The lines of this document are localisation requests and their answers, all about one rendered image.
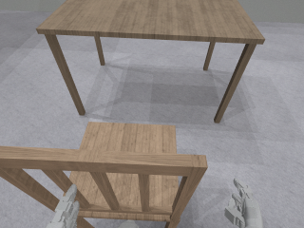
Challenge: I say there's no chair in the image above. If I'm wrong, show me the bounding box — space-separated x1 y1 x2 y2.
0 122 208 228

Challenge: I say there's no left robot hand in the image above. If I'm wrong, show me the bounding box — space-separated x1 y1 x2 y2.
46 183 80 228

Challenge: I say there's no table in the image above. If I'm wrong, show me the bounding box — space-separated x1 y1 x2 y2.
36 0 265 124

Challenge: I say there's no right robot hand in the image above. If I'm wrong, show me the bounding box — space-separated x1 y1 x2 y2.
224 178 263 228

